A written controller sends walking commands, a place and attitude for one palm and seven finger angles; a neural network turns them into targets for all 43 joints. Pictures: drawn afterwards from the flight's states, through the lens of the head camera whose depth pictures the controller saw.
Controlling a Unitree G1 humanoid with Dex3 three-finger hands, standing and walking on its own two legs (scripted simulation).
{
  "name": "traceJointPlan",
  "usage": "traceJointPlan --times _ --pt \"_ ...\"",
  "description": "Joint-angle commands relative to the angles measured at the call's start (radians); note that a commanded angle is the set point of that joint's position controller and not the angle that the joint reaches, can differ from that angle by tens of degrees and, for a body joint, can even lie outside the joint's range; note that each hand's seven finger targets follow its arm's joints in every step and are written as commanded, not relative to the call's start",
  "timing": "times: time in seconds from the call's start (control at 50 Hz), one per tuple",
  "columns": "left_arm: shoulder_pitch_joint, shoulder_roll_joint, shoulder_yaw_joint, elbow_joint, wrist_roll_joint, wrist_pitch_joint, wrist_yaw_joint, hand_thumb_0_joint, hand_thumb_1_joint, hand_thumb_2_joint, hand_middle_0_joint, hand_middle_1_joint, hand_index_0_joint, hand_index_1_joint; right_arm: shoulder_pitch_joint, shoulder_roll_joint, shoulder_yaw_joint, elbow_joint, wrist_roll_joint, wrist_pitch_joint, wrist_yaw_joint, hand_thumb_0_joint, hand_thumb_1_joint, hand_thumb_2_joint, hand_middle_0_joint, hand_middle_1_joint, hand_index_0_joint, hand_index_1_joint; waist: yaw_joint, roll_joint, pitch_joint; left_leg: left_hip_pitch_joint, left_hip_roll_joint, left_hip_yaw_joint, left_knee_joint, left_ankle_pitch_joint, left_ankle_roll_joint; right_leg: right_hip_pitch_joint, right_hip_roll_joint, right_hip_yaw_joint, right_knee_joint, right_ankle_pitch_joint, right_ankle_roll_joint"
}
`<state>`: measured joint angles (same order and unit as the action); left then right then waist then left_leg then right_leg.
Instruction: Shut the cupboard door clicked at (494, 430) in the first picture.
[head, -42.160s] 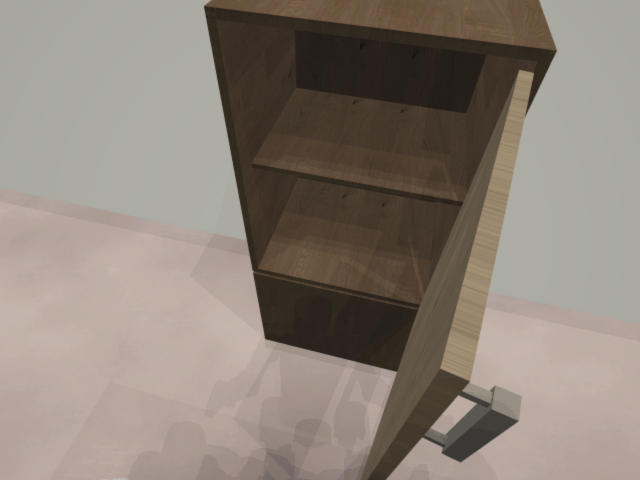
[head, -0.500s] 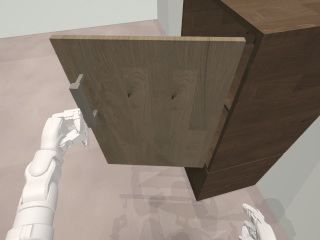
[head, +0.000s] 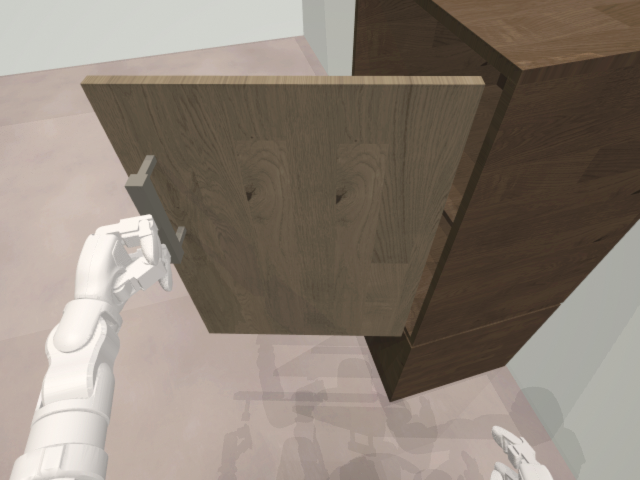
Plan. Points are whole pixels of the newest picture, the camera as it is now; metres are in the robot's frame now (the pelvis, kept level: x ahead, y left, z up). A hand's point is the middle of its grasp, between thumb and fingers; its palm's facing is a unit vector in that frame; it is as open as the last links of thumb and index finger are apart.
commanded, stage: push the door shut along its arc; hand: left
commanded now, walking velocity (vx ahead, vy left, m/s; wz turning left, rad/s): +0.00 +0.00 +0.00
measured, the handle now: (162, 212) +0.43 +0.23 +0.10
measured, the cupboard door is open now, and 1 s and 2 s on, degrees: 72 60 47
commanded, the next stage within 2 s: pull the fist back off the door in 1.98 s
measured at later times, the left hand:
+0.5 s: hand (172, 240) +0.38 +0.20 +0.10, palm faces -0.06 -1.00 -0.04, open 3.2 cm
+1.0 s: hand (204, 204) +0.44 +0.18 +0.10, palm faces -0.23 -0.97 -0.03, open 3.2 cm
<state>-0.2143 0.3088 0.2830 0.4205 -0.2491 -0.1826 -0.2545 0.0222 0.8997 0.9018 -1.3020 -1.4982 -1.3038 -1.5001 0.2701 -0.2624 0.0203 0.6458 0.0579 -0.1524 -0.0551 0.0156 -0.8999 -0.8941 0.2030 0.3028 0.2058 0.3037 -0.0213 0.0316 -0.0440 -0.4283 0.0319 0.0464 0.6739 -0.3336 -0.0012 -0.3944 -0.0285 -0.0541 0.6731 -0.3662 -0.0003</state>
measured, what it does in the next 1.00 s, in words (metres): stands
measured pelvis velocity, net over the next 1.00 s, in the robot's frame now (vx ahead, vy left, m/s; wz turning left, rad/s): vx -0.01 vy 0.01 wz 0.01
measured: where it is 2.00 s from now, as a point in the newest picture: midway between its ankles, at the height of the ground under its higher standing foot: outside the picture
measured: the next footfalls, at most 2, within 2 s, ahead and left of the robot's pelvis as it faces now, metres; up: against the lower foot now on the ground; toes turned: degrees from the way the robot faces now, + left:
none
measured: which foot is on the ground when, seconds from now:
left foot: down 0.00-1.00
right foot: down 0.00-1.00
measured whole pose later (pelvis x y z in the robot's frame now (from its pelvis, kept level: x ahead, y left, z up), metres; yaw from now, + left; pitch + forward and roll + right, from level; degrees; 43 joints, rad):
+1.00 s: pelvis -0.01 +0.01 -0.01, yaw +0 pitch +11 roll -1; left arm -0.80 0.47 0.26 1.04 -0.20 -0.25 -0.47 0.02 0.90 0.90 -1.30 -1.50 -1.31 -1.50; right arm 0.34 -0.29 0.03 0.68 0.04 -0.09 -0.05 0.01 -0.90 -0.89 0.20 0.30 0.21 0.30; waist -0.11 0.02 -0.04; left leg -0.62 0.03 0.04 0.77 -0.34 0.01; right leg -0.57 -0.03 -0.06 0.76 -0.37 0.01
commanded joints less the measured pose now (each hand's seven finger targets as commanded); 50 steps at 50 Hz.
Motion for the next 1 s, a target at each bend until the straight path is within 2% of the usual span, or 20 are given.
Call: traceJointPlan --times 0.0,0.02,0.06,0.1,0.14,0.18,0.24,0.28,0.32,0.4,0.46,0.5,0.56,0.62,0.68,0.72,0.82,0.88,0.92,0.98 --pt "-0.295 0.189 0.05 -0.217 -0.02 -0.058 0.001 0.0 0.9 0.9 -1.3 -1.5 -1.3 -1.5 -0.056 -0.126 -0.051 -0.142 0.001 -0.056 -0.013 0.0 -0.9 -0.9 0.2 0.3 0.2 0.3 0.001 -0.002 -0.248 0.157 -0.024 -0.03 -0.071 0.266 0.02 0.061 0.03 0.004 -0.076 0.335 -0.007" --pt "-0.281 0.223 0.078 -0.214 -0.018 -0.06 0.006 0.0 0.9 0.9 -1.3 -1.5 -1.3 -1.5 -0.052 -0.131 -0.053 -0.139 -0.001 -0.053 -0.015 0.0 -0.9 -0.9 0.2 0.3 0.2 0.3 0.005 -0.035 -0.248 0.149 -0.022 -0.031 -0.07 0.261 0.023 0.076 0.03 0.006 -0.081 0.332 -0.006" --pt "-0.283 0.176 0.038 -0.254 -0.02 -0.063 0.001 0.0 0.9 0.9 -1.3 -1.5 -1.3 -1.5 -0.065 -0.121 -0.05 -0.151 0.001 -0.057 -0.012 0.0 -0.9 -0.9 0.2 0.3 0.2 0.3 0.007 0.01 -0.272 0.168 -0.025 -0.027 -0.072 0.277 0.021 0.078 0.028 0.005 -0.074 0.346 -0.008" --pt "-0.264 0.174 0.037 -0.248 -0.017 -0.061 0.002 0.0 0.9 0.9 -1.3 -1.5 -1.3 -1.5 -0.065 -0.122 -0.05 -0.151 0.0 -0.059 -0.011 0.0 -0.9 -0.9 0.2 0.3 0.2 0.3 0.007 -0.002 -0.265 0.171 -0.025 -0.03 -0.071 0.285 0.02 0.076 0.029 0.002 -0.072 0.353 -0.008" --pt "-0.337 0.208 0.044 -0.205 -0.009 -0.059 -0.002 0.0 0.9 0.9 -1.3 -1.5 -1.3 -1.5 -0.059 -0.13 -0.045 -0.135 0.0 -0.052 -0.015 0.0 -0.9 -0.9 0.2 0.3 0.2 0.3 -0.016 -0.032 -0.214 0.144 -0.024 -0.034 -0.071 0.238 0.023 0.048 0.027 0.005 -0.081 0.315 -0.005" --pt "-0.427 0.215 0.033 -0.199 -0.006 -0.066 -0.013 0.0 0.9 0.9 -1.3 -1.5 -1.3 -1.5 -0.064 -0.13 -0.046 -0.13 0.002 -0.051 -0.021 0.0 -0.9 -0.9 0.2 0.3 0.2 0.3 -0.025 0.01 -0.221 0.16 -0.025 -0.036 -0.071 0.201 0.021 0.023 0.028 0.01 -0.084 0.268 -0.009" --pt "-0.518 0.235 0.027 -0.144 -0.002 -0.071 -0.03 0.0 0.9 0.9 -1.3 -1.5 -1.3 -1.5 -0.057 -0.134 -0.041 -0.118 0.002 -0.045 -0.027 0.0 -0.9 -0.9 0.2 0.3 0.2 0.3 -0.037 0.003 -0.235 0.16 -0.028 -0.041 -0.066 0.188 0.024 0.023 0.025 0.017 -0.087 0.255 -0.011" --pt "-0.539 0.22 0.013 -0.096 -0.006 -0.071 -0.045 0.0 0.9 0.9 -1.3 -1.5 -1.3 -1.5 -0.054 -0.134 -0.04 -0.12 0.002 -0.045 -0.027 0.0 -0.9 -0.9 0.2 0.3 0.2 0.3 -0.034 0.004 -0.257 0.166 -0.031 -0.042 -0.06 0.188 0.023 0.021 0.025 0.018 -0.084 0.257 -0.013" --pt "-0.562 0.29 0.062 -0.018 -0.001 -0.072 -0.053 0.0 0.9 0.9 -1.3 -1.5 -1.3 -1.5 -0.037 -0.147 -0.04 -0.107 0.0 -0.033 -0.03 0.0 -0.9 -0.9 0.2 0.3 0.2 0.3 -0.032 -0.03 -0.246 0.137 -0.03 -0.045 -0.058 0.174 0.025 0.026 0.023 0.02 -0.086 0.242 -0.012" --pt "-0.597 0.287 0.058 0.042 -0.003 -0.078 -0.09 0.0 0.9 0.9 -1.3 -1.5 -1.3 -1.5 -0.024 -0.147 -0.041 -0.124 -0.001 -0.023 -0.023 0.0 -0.9 -0.9 0.2 0.3 0.2 0.3 -0.025 0.003 -0.295 0.133 -0.036 -0.039 -0.045 0.225 0.024 0.045 0.02 0.025 -0.066 0.309 -0.016" --pt "-0.642 0.313 0.067 0.097 -0.007 -0.085 -0.118 0.0 0.9 0.9 -1.3 -1.5 -1.3 -1.5 -0.003 -0.156 -0.044 -0.12 0.0 -0.013 -0.023 0.0 -0.9 -0.9 0.2 0.3 0.2 0.3 -0.042 -0.031 -0.285 0.113 -0.034 -0.037 -0.033 0.22 0.029 0.034 0.022 0.03 -0.067 0.318 -0.012" --pt "-0.697 0.334 0.068 0.126 -0.004 -0.097 -0.135 0.0 0.9 0.9 -1.3 -1.5 -1.3 -1.5 0.008 -0.161 -0.046 -0.114 0.001 -0.007 -0.023 0.0 -0.9 -0.9 0.2 0.3 0.2 0.3 -0.05 -0.006 -0.273 0.105 -0.033 -0.039 -0.031 0.199 0.027 0.008 0.023 0.03 -0.065 0.289 -0.014" --pt "-0.75 0.294 0.017 0.137 -0.004 -0.108 -0.156 0.0 0.9 0.9 -1.3 -1.5 -1.3 -1.5 0.025 -0.162 -0.049 -0.113 0.001 -0.004 -0.021 0.0 -0.9 -0.9 0.2 0.3 0.2 0.3 -0.064 0.009 -0.305 0.132 -0.033 -0.044 -0.022 0.215 0.03 -0.008 0.025 0.026 -0.058 0.298 -0.016" --pt "-0.759 0.342 0.05 0.172 -0.003 -0.111 -0.166 0.0 0.9 0.9 -1.3 -1.5 -1.3 -1.5 0.052 -0.173 -0.056 -0.104 -0.002 0.004 -0.022 0.0 -0.9 -0.9 0.2 0.3 0.2 0.3 -0.06 -0.006 -0.334 0.132 -0.029 -0.051 -0.015 0.243 0.032 0.004 0.026 0.023 -0.047 0.317 -0.019" --pt "-0.845 0.318 0.015 0.214 0.0 -0.113 -0.179 0.0 0.9 0.9 -1.3 -1.5 -1.3 -1.5 0.06 -0.175 -0.052 -0.093 -0.001 0.011 -0.023 0.0 -0.9 -0.9 0.2 0.3 0.2 0.3 -0.086 0.009 -0.311 0.119 -0.031 -0.05 -0.013 0.209 0.032 -0.046 0.028 0.024 -0.049 0.285 -0.015" --pt "-0.885 0.354 0.032 0.268 0.01 -0.119 -0.178 0.0 0.9 0.9 -1.3 -1.5 -1.3 -1.5 0.077 -0.182 -0.052 -0.08 -0.005 0.016 -0.025 0.0 -0.9 -0.9 0.2 0.3 0.2 0.3 -0.09 0.005 -0.291 0.103 -0.028 -0.055 -0.011 0.181 0.034 -0.065 0.027 0.024 -0.051 0.244 -0.016" --pt "-0.992 0.368 0.02 0.367 0.032 -0.135 -0.197 0.0 0.9 0.9 -1.3 -1.5 -1.3 -1.5 0.113 -0.192 -0.054 -0.06 -0.012 0.021 -0.024 0.0 -0.9 -0.9 0.2 0.3 0.2 0.3 -0.113 0.015 -0.329 0.105 -0.023 -0.066 0.008 0.181 0.034 -0.113 0.03 0.02 -0.029 0.229 -0.019" --pt "-1.042 0.326 -0.011 0.376 0.031 -0.143 -0.215 0.0 0.9 0.9 -1.3 -1.5 -1.3 -1.5 0.126 -0.189 -0.057 -0.058 -0.016 0.018 -0.017 0.0 -0.9 -0.9 0.2 0.3 0.2 0.3 -0.121 0.066 -0.388 0.154 -0.021 -0.076 0.025 0.234 0.026 -0.146 0.034 0.013 -0.008 0.257 -0.023" --pt "-1.026 0.362 0.025 0.42 0.029 -0.141 -0.217 0.0 0.9 0.9 -1.3 -1.5 -1.3 -1.5 0.148 -0.197 -0.059 -0.05 -0.02 0.023 -0.016 0.0 -0.9 -0.9 0.2 0.3 0.2 0.3 -0.117 0.017 -0.396 0.139 -0.018 -0.082 0.032 0.251 0.029 -0.142 0.037 0.01 -0.002 0.265 -0.024" --pt "-1.072 0.378 0.034 0.428 0.04 -0.142 -0.217 0.0 0.9 0.9 -1.3 -1.5 -1.3 -1.5 0.157 -0.197 -0.061 -0.051 -0.022 0.03 -0.011 0.0 -0.9 -0.9 0.2 0.3 0.2 0.3 -0.125 0.03 -0.397 0.124 -0.017 -0.079 0.042 0.262 0.028 -0.157 0.038 0.011 0.008 0.282 -0.021"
